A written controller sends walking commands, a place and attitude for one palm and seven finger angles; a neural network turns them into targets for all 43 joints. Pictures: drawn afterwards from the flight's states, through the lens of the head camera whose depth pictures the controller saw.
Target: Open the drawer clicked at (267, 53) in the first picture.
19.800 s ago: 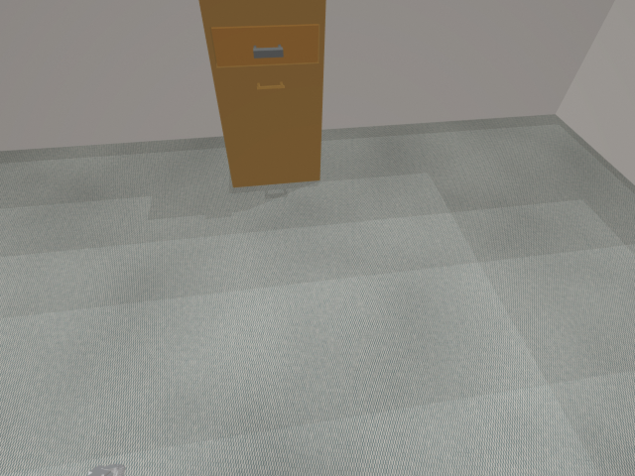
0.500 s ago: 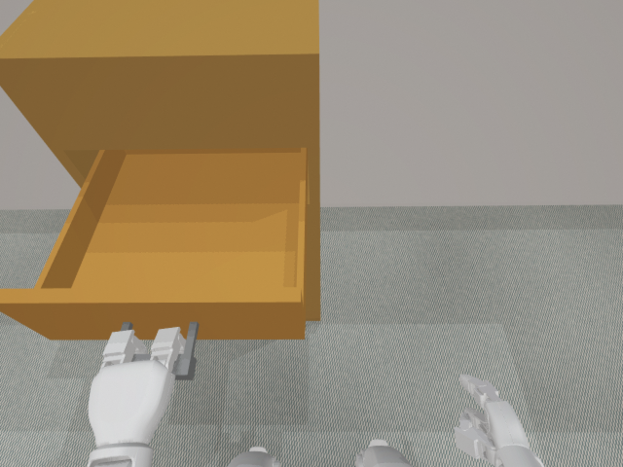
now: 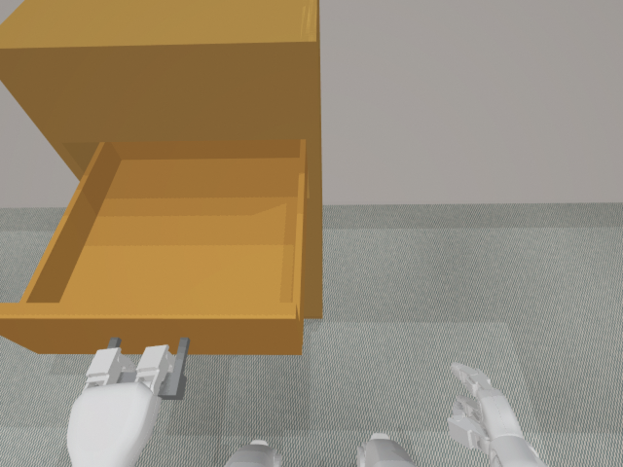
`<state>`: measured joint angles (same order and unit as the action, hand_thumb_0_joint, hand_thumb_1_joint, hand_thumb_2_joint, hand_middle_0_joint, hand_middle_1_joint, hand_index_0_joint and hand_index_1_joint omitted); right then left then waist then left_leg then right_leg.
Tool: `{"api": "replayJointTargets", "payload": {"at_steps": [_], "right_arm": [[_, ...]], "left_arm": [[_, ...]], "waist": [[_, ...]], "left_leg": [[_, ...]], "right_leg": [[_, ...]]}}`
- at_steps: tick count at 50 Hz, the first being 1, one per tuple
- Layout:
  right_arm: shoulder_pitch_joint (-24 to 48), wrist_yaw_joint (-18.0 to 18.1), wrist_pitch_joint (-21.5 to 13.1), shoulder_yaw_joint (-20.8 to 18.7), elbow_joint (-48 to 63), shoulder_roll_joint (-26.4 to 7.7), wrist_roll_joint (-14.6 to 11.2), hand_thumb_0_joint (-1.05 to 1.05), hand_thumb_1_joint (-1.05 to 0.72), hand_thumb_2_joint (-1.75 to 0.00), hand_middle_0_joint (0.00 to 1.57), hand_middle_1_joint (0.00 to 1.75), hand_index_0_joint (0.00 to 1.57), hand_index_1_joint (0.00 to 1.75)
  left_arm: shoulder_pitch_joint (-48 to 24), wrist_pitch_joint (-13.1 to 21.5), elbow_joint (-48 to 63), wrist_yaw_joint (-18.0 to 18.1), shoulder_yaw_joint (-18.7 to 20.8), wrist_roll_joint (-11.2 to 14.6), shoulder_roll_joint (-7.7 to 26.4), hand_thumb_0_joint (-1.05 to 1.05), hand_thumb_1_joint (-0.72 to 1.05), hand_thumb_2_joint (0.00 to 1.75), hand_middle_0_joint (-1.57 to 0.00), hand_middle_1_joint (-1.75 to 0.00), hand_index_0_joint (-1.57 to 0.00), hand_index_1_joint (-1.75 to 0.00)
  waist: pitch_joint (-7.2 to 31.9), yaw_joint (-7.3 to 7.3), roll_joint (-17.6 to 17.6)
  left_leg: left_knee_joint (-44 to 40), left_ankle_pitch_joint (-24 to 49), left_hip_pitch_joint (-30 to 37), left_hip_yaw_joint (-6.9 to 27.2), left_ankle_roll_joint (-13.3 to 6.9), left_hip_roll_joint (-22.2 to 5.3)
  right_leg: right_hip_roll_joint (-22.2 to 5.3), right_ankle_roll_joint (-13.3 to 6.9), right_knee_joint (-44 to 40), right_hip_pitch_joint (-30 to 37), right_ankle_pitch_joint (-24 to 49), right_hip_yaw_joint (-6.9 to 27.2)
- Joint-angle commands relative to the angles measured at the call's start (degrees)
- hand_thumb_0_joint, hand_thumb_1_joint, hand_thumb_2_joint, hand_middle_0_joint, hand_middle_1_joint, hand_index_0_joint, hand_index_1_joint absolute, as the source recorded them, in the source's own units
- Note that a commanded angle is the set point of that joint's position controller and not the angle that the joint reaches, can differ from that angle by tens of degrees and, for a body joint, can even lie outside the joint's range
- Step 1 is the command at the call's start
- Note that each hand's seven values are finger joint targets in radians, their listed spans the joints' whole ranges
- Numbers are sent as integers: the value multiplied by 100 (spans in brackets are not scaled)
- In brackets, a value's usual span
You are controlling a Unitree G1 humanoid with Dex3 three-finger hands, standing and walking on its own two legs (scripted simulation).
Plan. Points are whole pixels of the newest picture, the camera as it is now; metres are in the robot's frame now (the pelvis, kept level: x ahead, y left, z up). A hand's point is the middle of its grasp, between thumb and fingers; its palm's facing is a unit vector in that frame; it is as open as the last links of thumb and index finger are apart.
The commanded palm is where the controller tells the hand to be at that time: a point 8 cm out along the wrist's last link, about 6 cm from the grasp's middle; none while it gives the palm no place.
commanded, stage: open the thumb to release the handle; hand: left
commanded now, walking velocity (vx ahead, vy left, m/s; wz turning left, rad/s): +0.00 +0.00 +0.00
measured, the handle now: (143, 365) +0.24 +0.23 -0.01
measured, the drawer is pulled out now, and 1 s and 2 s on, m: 0.30 0.30 0.30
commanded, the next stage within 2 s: lift the hand off the handle in 0.48 s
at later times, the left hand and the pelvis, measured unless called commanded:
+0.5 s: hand (142, 417) +0.19 +0.22 -0.03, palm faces +0.00 -0.05 -1.00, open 12.5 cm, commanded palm +0.16 +0.23 +0.02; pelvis -0.03 -0.01 +0.01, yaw +2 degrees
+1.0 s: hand (144, 408) +0.20 +0.22 -0.03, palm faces +0.01 -0.06 -1.00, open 13.8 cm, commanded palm +0.17 +0.23 +0.03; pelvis -0.03 -0.01 +0.01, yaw +2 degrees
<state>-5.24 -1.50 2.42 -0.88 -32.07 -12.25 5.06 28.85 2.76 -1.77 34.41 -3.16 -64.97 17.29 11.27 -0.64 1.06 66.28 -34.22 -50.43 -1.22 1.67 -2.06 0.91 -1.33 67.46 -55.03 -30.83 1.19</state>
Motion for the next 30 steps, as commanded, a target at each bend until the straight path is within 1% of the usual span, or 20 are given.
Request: {"api": "replayJointTargets", "payload": {"at_steps": [1, 2, 3, 5, 6, 7, 8, 10, 13, 15, 17, 19, 20, 21, 23, 25, 26, 28, 29, 30], "right_arm": [[436, 205, -269, -324, 670, -669, 54, 0, -90, -90, 20, 30, 20, 30], [410, 208, -285, -335, 659, -652, 23, 0, -90, -90, 20, 30, 20, 30], [403, 205, -296, -344, 648, -680, 16, 0, -90, -90, 20, 30, 20, 30], [415, 263, -263, -356, 651, -705, -31, 0, -90, -90, 20, 30, 20, 30], [423, 285, -249, -334, 613, -682, -53, 0, -90, -90, 20, 30, 20, 30], [438, 316, -237, -339, 579, -687, -82, 0, -90, -90, 20, 30, 20, 30], [478, 348, -225, -318, 554, -687, -100, 0, -90, -90, 20, 30, 20, 30], [532, 405, -226, -297, 513, -694, -126, 0, -90, -90, 20, 30, 20, 30], [545, 456, -260, -285, 477, -667, -145, 0, -90, -90, 20, 30, 20, 30], [541, 484, -253, -258, 475, -678, -167, 0, -90, -90, 20, 30, 20, 30], [531, 513, -277, -258, 444, -654, -169, 0, -90, -90, 20, 30, 20, 30], [517, 535, -305, -261, 425, -647, -176, 0, -90, -90, 20, 30, 20, 30], [530, 546, -303, -256, 424, -661, -175, 0, -90, -90, 20, 30, 20, 30], [501, 549, -316, -257, 412, -638, -165, 0, -90, -90, 20, 30, 20, 30], [495, 550, -341, -272, 410, -640, -172, 0, -90, -90, 20, 30, 20, 30], [492, 548, -343, -279, 397, -647, -166, 0, -90, -90, 20, 30, 20, 30], [453, 542, -348, -292, 393, -641, -160, 0, -90, -90, 20, 30, 20, 30], [468, 528, -352, -293, 413, -648, -166, 0, -90, -90, 20, 30, 20, 30], [494, 515, -360, -304, 441, -637, -166, 0, -90, -90, 20, 30, 20, 30], [491, 518, -345, -291, 441, -647, -174, 0, -90, -90, 20, 30, 20, 30]], "left_arm": [[-215, -80, 689, 612, 890, -117, 940, 0, 76, 84, -39, -134, -39, -134], [-66, -150, 523, 602, 740, -92, 754, 0, 69, 81, -38, -133, -38, -133], [-296, -187, 669, 597, 627, -39, 731, 0, 62, 78, -38, -132, -38, -132], [-300, -320, 696, 599, 790, 42, 894, 0, 48, 72, -37, -130, -37, -130], [-234, -392, 530, 575, 698, 57, 830, 0, 41, 69, -36, -130, -36, -130], [-419, -445, 467, 553, 680, 70, 837, 0, 34, 66, -36, -129, -36, -129], [-525, -484, 365, 541, 674, 64, 862, 0, 27, 63, -35, -128, -35, -128], [-857, -554, 262, 511, 575, 51, 827, 0, 13, 57, -35, -127, -35, -127], [-825, -569, 137, 446, 527, 73, 826, 0, -8, 48, -33, -124, -33, -124], [-932, -577, 74, 387, 589, 102, 900, 0, -22, 42, -32, -123, -32, -123], [-1130, -531, -38, 340, 482, 77, 827, 0, -36, 36, -31, -122, -31, -122], [-1188, -477, -129, 311, 560, 81, 895, 0, -50, 30, -30, -120, -30, -120], [-1336, -454, -75, 317, 593, 86, 946, 0, -50, 30, -30, -120, -30, -120], [-1352, -426, -114, 325, 545, 70, 893, 0, -50, 30, -30, -120, -30, -120], [-1356, -385, -185, 321, 538, 64, 883, 0, -50, 30, -30, -120, -30, -120], [-1470, -372, -147, 349, 565, 63, 899, 0, -50, 30, -30, -120, -30, -120], [-1366, -355, -171, 362, 565, 54, 875, 0, -50, 30, -30, -120, -30, -120], [-1295, -361, -157, 362, 545, 65, 862, 0, -50, 30, -30, -120, -30, -120], [-1246, -366, 25, 357, 458, 98, 794, 0, -50, 30, -30, -120, -30, -120], [-1270, -386, 7, 371, 556, 104, 884, 0, -50, 30, -30, -120, -30, -120]], "waist": [[1271, -230, -70], [1300, -219, -46], [1394, -168, -95], [1580, -215, -27], [1528, -232, -151], [1403, -180, -235], [1261, -193, -276], [1188, -140, -233], [1135, -208, -191], [1076, -190, -236], [908, -167, -222], [871, -189, -250], [934, -167, -158], [995, -181, -173], [904, -198, -130], [1044, -164, -138], [1117, -211, -154], [1044, -216, -202], [1172, -219, -137], [1142, -197, -183]], "left_leg": [[-583, 2001, 691, 55, -242, 430], [-605, 2042, 741, 40, -253, 408], [-613, 2043, 826, 41, -248, 414], [-690, 2101, 877, 17, -261, 422], [-733, 2014, 841, -3, -254, 438], [-767, 1898, 784, -8, -265, 425], [-836, 1714, 692, -10, -265, 438], [-912, 1516, 679, -5, -285, 424], [-1006, 1389, 672, -50, -290, 441], [-1056, 1323, 644, -40, -300, 442], [-1071, 1166, 599, -45, -301, 437], [-1082, 1106, 572, -42, -304, 448], [-1073, 1105, 599, -48, -307, 448], [-1069, 1117, 638, -55, -308, 447], [-1065, 1109, 589, -52, -300, 456], [-1043, 1190, 649, -34, -304, 446], [-1046, 1218, 665, -42, -294, 450], [-1040, 1223, 611, -47, -295, 458], [-1045, 1287, 697, -52, -299, 451], [-1059, 1313, 690, -27, -296, 453]], "right_leg": [[70, -172, -913, 1013, 2379, 89], [73, -174, -937, 1063, 2404, -15], [53, -167, -982, 1044, 2376, 41], [41, -158, -1032, 1323, 2519, -19], [26, -133, -1085, 1400, 2463, -15], [22, -114, -1173, 1394, 2383, -7], [21, -102, -1251, 1395, 2125, -9], [23, -101, -1354, 1324, 1774, -49], [5, -89, -1491, 1448, 1607, 13], [4, -101, -1544, 1454, 1471, -11], [-15, -82, -1624, 1346, 1213, 18], [-11, -84, -1662, 1341, 1090, 42], [-19, -92, -1662, 1325, 1058, 50], [-24, -82, -1644, 1321, 1063, 45], [-25, -90, -1648, 1291, 1045, 50], [-18, -99, -1601, 1297, 1150, 30], [-22, -94, -1562, 1316, 1178, 7], [-24, -92, -1577, 1340, 1222, -2], [-29, -93, -1593, 1428, 1332, 32], [-15, -109, -1568, 1416, 1352, -7]]}}
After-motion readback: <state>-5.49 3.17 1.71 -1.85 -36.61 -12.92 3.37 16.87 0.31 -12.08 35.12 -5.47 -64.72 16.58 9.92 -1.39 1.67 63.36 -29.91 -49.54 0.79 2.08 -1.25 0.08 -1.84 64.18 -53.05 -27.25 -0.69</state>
